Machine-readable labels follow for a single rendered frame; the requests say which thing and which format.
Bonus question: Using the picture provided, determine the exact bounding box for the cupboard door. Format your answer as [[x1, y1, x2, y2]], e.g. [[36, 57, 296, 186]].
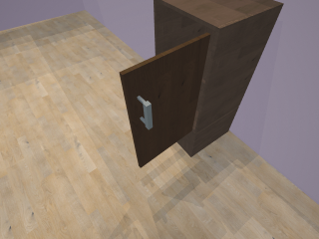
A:
[[120, 33, 211, 168]]

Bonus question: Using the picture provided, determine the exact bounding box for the handle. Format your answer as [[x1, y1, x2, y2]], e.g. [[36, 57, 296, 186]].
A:
[[137, 96, 153, 129]]

